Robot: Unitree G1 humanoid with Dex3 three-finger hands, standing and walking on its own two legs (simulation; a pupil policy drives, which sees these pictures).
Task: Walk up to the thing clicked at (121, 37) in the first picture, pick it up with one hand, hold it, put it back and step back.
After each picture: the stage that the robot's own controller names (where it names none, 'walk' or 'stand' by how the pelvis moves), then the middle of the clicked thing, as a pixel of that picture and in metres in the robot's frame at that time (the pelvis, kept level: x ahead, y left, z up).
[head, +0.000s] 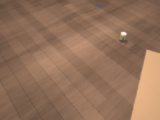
stand; (122, 37) +1.52 -0.49 -0.72
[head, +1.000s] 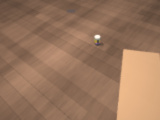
walk; (97, 40) +1.45 -0.04 -0.69
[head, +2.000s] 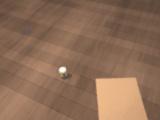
walk; (63, 73) +0.91 +0.26 -0.71
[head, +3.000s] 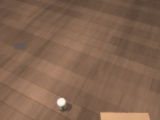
walk; (62, 104) +0.56 +0.21 -0.70
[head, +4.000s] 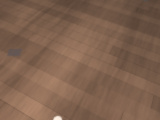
stand; out of the picture +0.42 +0.17 -0.70
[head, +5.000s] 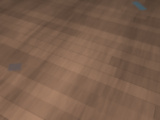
stand; out of the picture +0.38 +0.19 -0.72
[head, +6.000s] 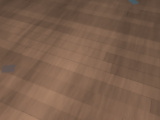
stand; out of the picture +0.36 +0.21 -0.72
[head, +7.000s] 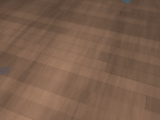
stand; out of the picture +0.36 +0.23 -0.72
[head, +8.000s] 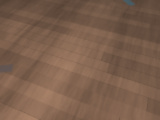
stand; out of the picture +0.37 +0.21 -0.73
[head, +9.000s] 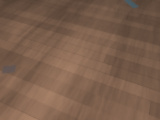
stand; out of the picture +0.37 +0.20 -0.73
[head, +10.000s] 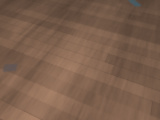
stand; out of the picture +0.36 +0.20 -0.73
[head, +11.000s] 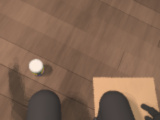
go down; (37, 68) +0.44 +0.21 -0.40
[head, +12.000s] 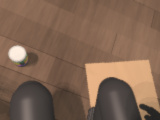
go down; (19, 57) +0.45 +0.24 -0.30
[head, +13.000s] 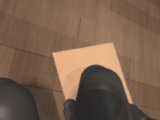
close in; out of the picture +0.43 +0.28 -0.23
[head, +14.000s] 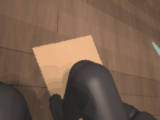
close; out of the picture +0.43 +0.29 -0.22
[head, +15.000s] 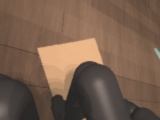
lift; out of the picture +0.39 +0.27 -0.23
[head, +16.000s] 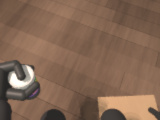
lift; (26, 83) +0.33 +0.19 -0.01
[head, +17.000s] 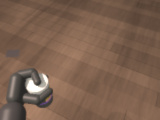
hold; (40, 91) +0.32 +0.16 +0.02
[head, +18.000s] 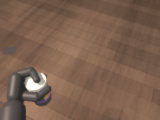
hold; (39, 90) +0.33 +0.17 -0.01
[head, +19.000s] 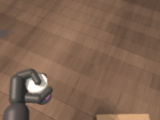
crouch; (39, 90) +0.34 +0.16 -0.05
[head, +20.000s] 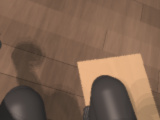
lower; out of the picture +0.48 +0.26 -0.09
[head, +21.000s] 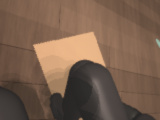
lower; out of the picture +0.43 +0.31 -0.23
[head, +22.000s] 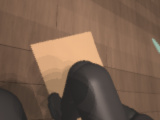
lower; out of the picture +0.43 +0.31 -0.23
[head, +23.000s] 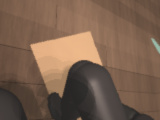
lower; out of the picture +0.43 +0.31 -0.23
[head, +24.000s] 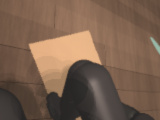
lower; out of the picture +0.44 +0.31 -0.23
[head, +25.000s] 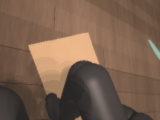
open; out of the picture +0.44 +0.29 -0.24
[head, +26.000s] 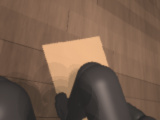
stand; out of the picture +0.43 +0.28 -0.24
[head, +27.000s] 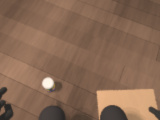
walk; (49, 85) +0.44 +0.20 -0.50
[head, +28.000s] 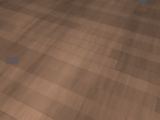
stand; out of the picture +0.39 +0.17 -0.66
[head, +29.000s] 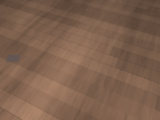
stand; out of the picture +0.40 +0.18 -0.67
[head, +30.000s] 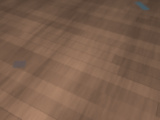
stand; out of the picture +0.41 +0.17 -0.72
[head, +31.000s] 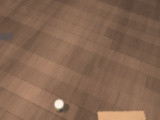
walk; (59, 106) +0.45 +0.12 -0.71
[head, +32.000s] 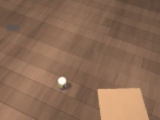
walk; (62, 83) +0.66 +0.16 -0.71
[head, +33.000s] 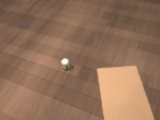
walk; (65, 64) +0.95 +0.25 -0.70
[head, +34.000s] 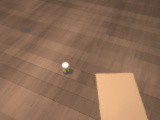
stand; (65, 68) +1.00 +0.19 -0.72
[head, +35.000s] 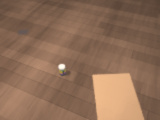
stand; (62, 70) +0.99 +0.22 -0.73
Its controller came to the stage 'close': yes
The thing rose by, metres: 0.70
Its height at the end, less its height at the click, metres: +0.00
